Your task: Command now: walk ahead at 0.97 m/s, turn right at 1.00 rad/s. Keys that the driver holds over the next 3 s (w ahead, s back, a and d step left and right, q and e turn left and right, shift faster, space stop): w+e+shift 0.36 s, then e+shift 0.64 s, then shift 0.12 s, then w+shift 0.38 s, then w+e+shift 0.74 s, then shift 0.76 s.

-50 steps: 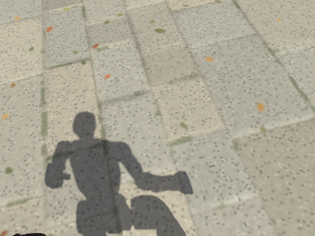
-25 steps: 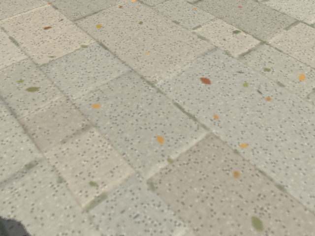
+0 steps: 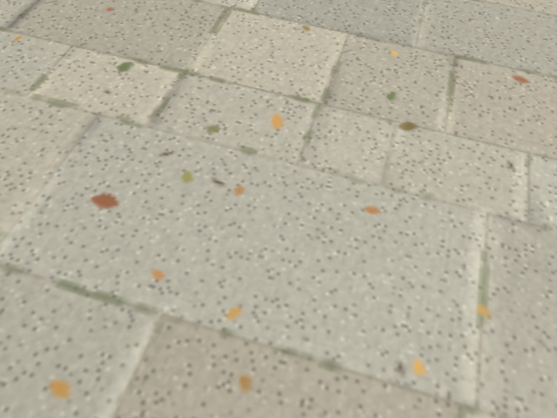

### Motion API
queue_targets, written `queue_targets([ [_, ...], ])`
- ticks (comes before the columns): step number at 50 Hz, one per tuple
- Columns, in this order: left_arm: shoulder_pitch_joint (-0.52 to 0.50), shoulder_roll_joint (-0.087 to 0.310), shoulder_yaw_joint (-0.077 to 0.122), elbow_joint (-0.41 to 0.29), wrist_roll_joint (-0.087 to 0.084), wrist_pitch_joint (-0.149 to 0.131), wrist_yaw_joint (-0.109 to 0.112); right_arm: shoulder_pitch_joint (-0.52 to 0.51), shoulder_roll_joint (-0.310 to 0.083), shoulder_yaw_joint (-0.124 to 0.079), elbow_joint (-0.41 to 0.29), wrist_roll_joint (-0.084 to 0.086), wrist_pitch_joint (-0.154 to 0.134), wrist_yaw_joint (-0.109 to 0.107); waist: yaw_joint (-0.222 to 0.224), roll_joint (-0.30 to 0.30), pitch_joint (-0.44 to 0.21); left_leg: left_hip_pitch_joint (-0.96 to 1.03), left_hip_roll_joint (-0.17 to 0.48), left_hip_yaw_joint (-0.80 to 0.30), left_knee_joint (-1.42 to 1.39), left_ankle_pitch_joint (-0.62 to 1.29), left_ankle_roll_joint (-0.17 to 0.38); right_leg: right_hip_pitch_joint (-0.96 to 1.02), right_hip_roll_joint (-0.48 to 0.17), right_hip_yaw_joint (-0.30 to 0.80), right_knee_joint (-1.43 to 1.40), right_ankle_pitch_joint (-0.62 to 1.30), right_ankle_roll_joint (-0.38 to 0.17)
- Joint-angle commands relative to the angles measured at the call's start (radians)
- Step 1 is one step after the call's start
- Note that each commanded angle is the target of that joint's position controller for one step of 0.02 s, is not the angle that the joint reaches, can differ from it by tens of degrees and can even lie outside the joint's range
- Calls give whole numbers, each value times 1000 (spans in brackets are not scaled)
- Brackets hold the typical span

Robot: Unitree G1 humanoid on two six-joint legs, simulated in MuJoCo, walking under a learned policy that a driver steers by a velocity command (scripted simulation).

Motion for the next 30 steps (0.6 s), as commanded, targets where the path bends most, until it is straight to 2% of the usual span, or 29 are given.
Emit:
queue_targets([
  [1,87,150,45,-24,-6,-44,34,-28,-172,-31,-128,-40,-1,-2,23,95,-34,-396,41,-46,-75,-95,-17,293,-293,521,-403,150,-189],
  [2,89,134,36,-20,-14,-56,30,-37,-168,-30,-138,-46,17,1,8,57,-11,-371,47,-40,-136,-139,-30,203,-275,512,-421,157,-197],
  [3,85,128,32,-14,-19,-68,24,-91,-160,-27,-162,-45,28,4,6,39,28,-353,52,-23,-227,-148,-40,114,-250,486,-457,129,-190],
  [5,78,136,36,-11,-13,-85,16,-249,-134,-13,-224,-30,29,13,31,14,87,-292,32,22,-416,35,-52,-24,-193,456,-515,130,-167],
  [7,90,150,45,-1,-12,-93,8,-311,-108,1,-243,-13,22,24,55,-4,70,-149,-11,33,-605,286,-37,-65,-158,422,-511,289,-117],
  [8,110,160,49,10,-21,-96,3,-326,-106,2,-243,-5,19,26,72,-7,47,-79,-34,39,-665,373,-23,-48,-170,428,-509,382,-99],
  [10,147,181,56,32,-33,-95,3,-348,-128,-4,-245,3,17,22,96,-13,9,-13,-72,39,-754,405,4,73,-199,452,-465,548,-70],
  [11,155,193,59,40,-34,-92,7,-320,-151,-13,-236,2,16,15,84,-7,-27,33,-99,35,-795,364,17,153,-198,454,-390,691,-46],
  [12,158,219,64,45,-31,-90,11,-239,-189,-29,-213,2,14,4,47,-7,-96,134,-131,31,-802,286,28,210,-198,457,-259,850,-19],
  [13,122,256,71,44,-24,-89,8,-75,-231,-51,-178,7,10,-11,-58,-1,-187,320,-136,35,-810,211,36,184,-189,444,-36,897,8],
  [14,68,230,63,35,-13,-99,3,143,-282,-77,-129,3,9,-35,-179,5,-284,572,-73,3,-785,115,48,53,-146,407,238,807,31],
  [15,60,55,21,-4,-19,-110,8,293,-351,-98,-99,-38,2,-52,-190,245,-386,788,201,-313,-870,-259,91,-187,-42,312,636,43,45],
  [16,145,42,0,-57,-50,-104,13,158,-378,-103,-121,-48,2,-35,-54,456,-459,770,380,-826,-1101,-393,148,-354,-39,231,782,-179,53],
  [17,84,110,6,-23,-16,-86,19,12,-266,-90,-149,-34,7,-28,-42,277,-300,614,330,-744,-1123,-511,159,-401,-140,206,792,-59,45],
  [18,33,122,9,-18,1,-72,5,-40,-193,-72,-144,-25,10,-23,-30,154,-190,478,291,-571,-1110,-403,161,-393,-190,179,751,6,51],
  [19,-13,112,10,-16,9,-57,-7,-43,-158,-62,-123,-30,9,-20,-21,66,-103,378,257,-428,-1108,-155,159,-378,-219,162,724,10,65],
  [20,-29,83,8,-29,11,-42,-19,-28,-142,-53,-93,-28,2,-23,0,60,-49,309,238,-304,-1105,78,158,-371,-236,156,711,-12,79],
  [21,-24,55,3,-39,7,-23,-25,-14,-128,-47,-64,-19,-9,-15,27,82,-18,261,243,-208,-1095,344,152,-358,-247,145,691,-48,96],
  [22,-46,32,-2,-59,6,-9,-25,-5,-113,-43,-38,-1,-21,-3,44,83,2,247,236,-113,-1089,574,134,-371,-258,134,649,-70,102],
  [24,-104,7,-12,-118,8,-1,-32,-57,-123,-42,-23,21,-39,6,82,126,12,200,197,49,-1122,787,99,-347,-253,98,483,6,111],
  [25,-37,11,1,-112,-125,-15,-18,-269,-167,-65,-101,54,-35,-31,129,251,36,163,123,122,-1152,698,98,-319,-279,92,354,62,142],
  [26,-50,30,-1,-102,-123,-25,-22,-317,-177,-66,-119,57,-33,-48,129,217,23,114,96,176,-1167,682,98,-217,-266,53,220,170,156],
  [27,-49,43,10,-95,-90,-32,-29,-310,-202,-76,-119,56,-30,-60,133,154,-7,80,70,228,-1145,692,83,-80,-236,13,92,291,161],
  [28,-24,59,24,-81,-70,-33,-34,-265,-232,-87,-108,58,-29,-68,137,123,-55,107,55,248,-1092,805,74,29,-178,-40,35,359,159],
  [30,84,104,54,-63,-64,-19,-40,-253,-289,-107,-111,82,-24,-67,195,142,-135,154,73,242,-933,1003,67,205,-124,-60,11,349,118],
])
Next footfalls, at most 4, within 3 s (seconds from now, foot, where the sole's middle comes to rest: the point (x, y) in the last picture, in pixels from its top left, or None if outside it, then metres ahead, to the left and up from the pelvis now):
0.28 left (204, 392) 0.51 0.13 -0.74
0.66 right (337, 302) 0.72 -0.21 -0.74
1.10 left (317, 236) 0.93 -0.18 -0.74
1.46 right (356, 308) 0.70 -0.25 -0.74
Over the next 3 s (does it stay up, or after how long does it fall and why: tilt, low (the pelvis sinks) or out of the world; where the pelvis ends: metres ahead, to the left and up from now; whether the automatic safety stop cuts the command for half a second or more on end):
stays up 0.78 -1.10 0.02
